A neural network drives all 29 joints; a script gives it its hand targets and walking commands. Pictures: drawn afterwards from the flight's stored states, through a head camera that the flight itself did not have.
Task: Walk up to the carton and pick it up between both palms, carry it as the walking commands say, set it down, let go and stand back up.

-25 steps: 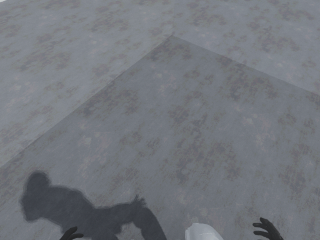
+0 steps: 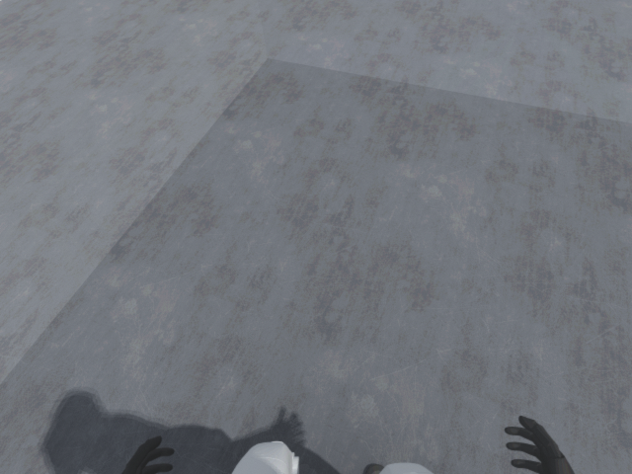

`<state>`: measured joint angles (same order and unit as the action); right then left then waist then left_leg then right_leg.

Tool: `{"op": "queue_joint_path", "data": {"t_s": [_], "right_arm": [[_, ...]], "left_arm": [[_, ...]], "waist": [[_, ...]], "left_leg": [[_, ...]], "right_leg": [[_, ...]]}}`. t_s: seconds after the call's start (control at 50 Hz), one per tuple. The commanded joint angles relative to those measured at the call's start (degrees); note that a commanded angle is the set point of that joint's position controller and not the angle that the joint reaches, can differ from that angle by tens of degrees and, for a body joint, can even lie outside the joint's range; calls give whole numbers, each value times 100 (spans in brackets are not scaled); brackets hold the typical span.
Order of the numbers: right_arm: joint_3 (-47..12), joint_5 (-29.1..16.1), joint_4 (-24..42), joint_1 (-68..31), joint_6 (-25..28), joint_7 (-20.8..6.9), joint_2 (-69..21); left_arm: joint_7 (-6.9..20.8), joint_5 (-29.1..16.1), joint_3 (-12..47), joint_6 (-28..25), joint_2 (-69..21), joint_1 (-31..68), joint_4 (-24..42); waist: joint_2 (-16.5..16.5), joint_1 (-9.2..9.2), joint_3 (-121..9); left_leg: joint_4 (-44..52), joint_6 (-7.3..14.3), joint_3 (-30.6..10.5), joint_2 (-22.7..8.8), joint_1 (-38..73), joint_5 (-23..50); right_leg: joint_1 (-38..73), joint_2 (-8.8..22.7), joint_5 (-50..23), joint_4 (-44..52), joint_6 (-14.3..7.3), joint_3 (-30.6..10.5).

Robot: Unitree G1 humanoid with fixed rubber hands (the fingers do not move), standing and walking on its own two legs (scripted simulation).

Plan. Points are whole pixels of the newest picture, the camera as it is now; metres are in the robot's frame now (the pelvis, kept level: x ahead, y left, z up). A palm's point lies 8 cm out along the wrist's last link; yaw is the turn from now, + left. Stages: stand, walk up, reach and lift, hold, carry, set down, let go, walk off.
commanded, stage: walk up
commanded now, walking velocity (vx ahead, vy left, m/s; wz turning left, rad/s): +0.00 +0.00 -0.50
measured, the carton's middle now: out of the picture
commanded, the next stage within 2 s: none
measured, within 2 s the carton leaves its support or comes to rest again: neither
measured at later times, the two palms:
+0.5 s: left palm (186, 435) +0.16 +0.22 -0.12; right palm out of the picture -0.04 -0.29 -0.14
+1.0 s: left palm (220, 398) +0.21 +0.18 -0.12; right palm out of the picture -0.11 -0.28 -0.10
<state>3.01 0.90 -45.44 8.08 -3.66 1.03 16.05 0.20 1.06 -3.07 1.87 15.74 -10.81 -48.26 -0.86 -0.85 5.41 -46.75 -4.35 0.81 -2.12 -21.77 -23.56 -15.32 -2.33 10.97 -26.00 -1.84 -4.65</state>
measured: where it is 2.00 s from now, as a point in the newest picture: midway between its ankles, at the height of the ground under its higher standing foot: (460, 404)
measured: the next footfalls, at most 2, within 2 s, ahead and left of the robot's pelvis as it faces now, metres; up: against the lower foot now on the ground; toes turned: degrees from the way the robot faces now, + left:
left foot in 0.10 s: +0.03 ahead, +0.13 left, +0.00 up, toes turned -2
right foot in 0.48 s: -0.02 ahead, -0.13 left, +0.00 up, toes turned -21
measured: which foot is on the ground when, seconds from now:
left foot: up 0.00-0.08, down 0.10-0.48, up 0.50-0.88, down 0.90-1.00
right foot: down 0.00-0.10, up 0.12-0.46, down 0.48-0.90, up 0.92-1.00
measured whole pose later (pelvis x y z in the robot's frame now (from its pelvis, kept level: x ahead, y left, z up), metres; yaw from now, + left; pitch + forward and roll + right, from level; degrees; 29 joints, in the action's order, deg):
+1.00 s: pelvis -0.01 -0.01 +0.00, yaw -30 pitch +1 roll -1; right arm 2.9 1.9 -51.3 16.9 2.0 1.3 16.2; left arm 3.8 3.2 -4.8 1.8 17.1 -12.3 -48.1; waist 1.8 0.9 -0.7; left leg -24.9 -0.4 7.9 -3.9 -8.1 -17.4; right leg -29.6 -1.7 17.2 -57.2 0.7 -1.8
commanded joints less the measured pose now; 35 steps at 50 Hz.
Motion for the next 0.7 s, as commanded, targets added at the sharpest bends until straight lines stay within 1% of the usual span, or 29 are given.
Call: {"op": "queue_joint_path", "data": {"t_s": [0.0,0.02,0.04,0.06,0.08,0.1,0.12,0.14,0.16,0.18,0.2,0.22,0.24,0.28,0.34,0.36,0.38,0.4,0.42,0.44,0.46,0.48,0.5,0.52,0.54,0.56,0.58,0.62,0.68], "right_arm": [[59,-4,332,153,99,43,311],[53,-18,305,285,127,59,275],[52,-27,280,443,170,82,261],[77,-30,234,679,224,120,318],[170,37,198,864,263,162,669],[307,126,246,827,239,179,1309],[283,86,339,661,193,125,1284],[232,40,343,252,206,104,997],[171,23,366,-63,226,98,780],[117,7,364,-253,240,99,631],[88,10,304,-276,256,110,561],[82,16,238,-148,270,105,543],[92,23,157,28,281,99,565],[137,39,1,355,292,93,661],[219,63,-165,584,273,72,849],[250,66,-207,585,258,64,907],[245,35,-229,512,255,41,1023],[258,27,-254,492,248,19,1072],[260,5,-269,503,239,-3,1068],[240,-25,-267,564,243,-15,984],[189,-44,-198,606,245,-36,746],[126,15,163,352,245,-60,404],[109,60,309,-35,142,-7,500],[85,36,209,-236,95,20,381],[122,-4,137,-83,104,10,408],[152,-18,33,64,116,-9,466],[174,-9,-49,227,107,-40,483],[168,25,-84,234,92,-65,461],[131,55,-8,-54,62,-57,433]], "left_arm": [[-7,-10,-264,-6,1117,-109,234],[2,-16,-260,15,1109,-27,240],[11,-25,-251,37,1070,47,246],[25,-41,-235,42,997,94,263],[41,-62,-205,29,718,32,300],[54,-66,-133,4,267,36,489],[24,62,-213,54,588,189,526],[46,42,-239,85,646,149,391],[98,34,-266,105,625,-78,251],[150,25,-284,135,601,-301,122],[190,10,-256,159,536,-376,66],[206,-5,-210,171,464,-288,73],[214,-16,-174,178,405,-125,101],[223,-25,-125,189,302,193,171],[219,-52,-91,167,219,374,218],[207,-62,-92,146,227,318,201],[205,-19,-92,99,469,295,242],[196,-38,-94,55,466,164,198],[181,-41,-104,3,521,-17,140],[169,-32,-140,-48,679,-184,89],[154,37,-222,-111,1002,-395,60],[152,77,-361,-109,1730,-607,72],[110,59,-355,-87,1688,-1010,-43],[52,59,-291,-97,1211,-578,29],[26,34,-254,-90,1019,-157,147],[7,20,-234,-98,915,99,190],[-7,8,-208,-115,839,195,211],[-4,7,-199,-148,814,104,206],[-26,20,-225,-141,919,-107,209]], "waist": [[1027,-49,-768],[984,44,-801],[916,168,-827],[769,336,-885],[97,378,-938],[-1618,325,-786],[-1112,249,-528],[-731,103,-339],[-637,-54,-248],[-752,-159,-255],[-932,-162,-281],[-1008,-72,-334],[-1024,43,-389],[-1055,234,-443],[-1165,350,-452],[-1213,334,-471],[-966,295,-539],[-958,228,-629],[-829,122,-733],[-600,23,-856],[-96,-113,-1029],[1705,-329,-1012],[1468,-530,-1010],[970,-330,-636],[808,-150,-547],[815,-22,-588],[897,27,-674],[883,20,-791],[894,-109,-736]], "left_leg": [[626,49,0,172,238,-117],[1041,93,31,235,549,15],[1670,154,69,300,988,279],[2400,243,47,244,1658,626],[2870,396,-688,-523,2351,338],[3480,930,-2415,-2086,2524,381],[3441,1421,-2527,-2696,1426,974],[3431,1398,-2016,-2424,910,1169],[3401,1254,-1357,-1992,710,1413],[3266,1106,-769,-1607,807,1730],[3107,1015,-316,-1346,941,2260],[3010,974,-71,-1220,1091,2603],[2935,1002,34,-1226,1286,2856],[2811,1105,116,-1371,1535,3143],[2699,1190,127,-1610,1504,3224],[2638,1188,93,-1699,1479,3321],[2622,1133,-32,-1786,1474,3250],[2429,1063,28,-1773,1500,3260],[2101,924,163,-1713,1420,3153],[1724,733,311,-1608,1180,2746],[1068,479,575,-1291,631,1879],[-266,115,973,-344,-858,-722],[-1200,91,391,-363,-1050,-1436],[-1413,105,98,-454,-1092,-1137],[-1288,116,-23,-514,-955,-736],[-1213,118,-51,-511,-809,-315],[-1268,114,2,-455,-700,-14],[-1092,111,51,-363,-590,180],[-538,114,105,-241,-564,95]], "right_leg": [[481,1306,-1593,709,-726,-1600],[330,1207,-1555,613,-656,-1597],[85,1042,-1393,441,-523,-1526],[-351,828,-914,167,-314,-1391],[-1160,377,108,-510,-19,-1031],[-2421,-558,1695,-1862,343,-30],[-2008,-42,2016,-2958,544,121],[-1683,143,1658,-3489,543,57],[-1531,195,1269,-3874,558,134],[-1471,246,986,-4048,605,268],[-1421,284,909,-3946,665,407],[-1365,307,927,-3692,708,507],[-1352,315,1006,-3419,734,579],[-1269,328,1222,-2828,736,661],[-822,297,1444,-1938,659,774],[-669,278,1467,-1720,631,793],[-584,302,1601,-1367,457,978],[-331,266,1362,-917,391,1025],[59,252,871,-269,330,1060],[554,331,367,324,241,998],[1146,778,-173,640,75,579],[1561,2298,-2019,717,-603,-1520],[1279,2710,-3059,771,-1211,-1896],[1036,2420,-3219,686,-1165,-1563],[844,2085,-2806,702,-979,-1092],[787,1759,-2527,678,-833,-862],[782,1582,-2604,623,-784,-722],[754,1488,-2506,629,-770,-693],[691,1464,-1681,763,-813,-960]]}}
